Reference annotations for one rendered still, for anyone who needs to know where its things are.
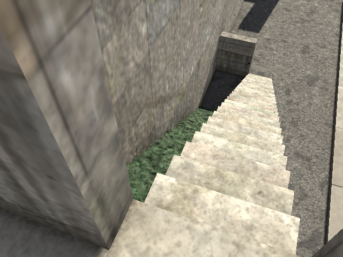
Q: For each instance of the stairs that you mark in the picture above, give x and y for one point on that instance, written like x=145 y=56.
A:
x=233 y=175

